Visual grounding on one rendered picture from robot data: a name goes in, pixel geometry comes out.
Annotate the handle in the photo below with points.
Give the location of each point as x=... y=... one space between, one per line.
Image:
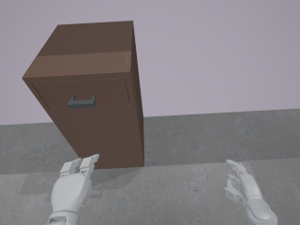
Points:
x=80 y=104

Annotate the robot right forearm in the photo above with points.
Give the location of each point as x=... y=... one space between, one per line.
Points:
x=259 y=213

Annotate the right robot hand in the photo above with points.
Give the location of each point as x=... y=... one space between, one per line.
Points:
x=243 y=189

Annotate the left robot hand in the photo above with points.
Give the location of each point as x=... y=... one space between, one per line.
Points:
x=72 y=190

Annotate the drawer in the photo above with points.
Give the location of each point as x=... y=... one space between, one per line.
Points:
x=113 y=91

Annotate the robot left forearm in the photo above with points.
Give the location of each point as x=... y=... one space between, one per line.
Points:
x=64 y=217

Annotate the cabinet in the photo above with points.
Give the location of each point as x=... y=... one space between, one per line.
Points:
x=95 y=51

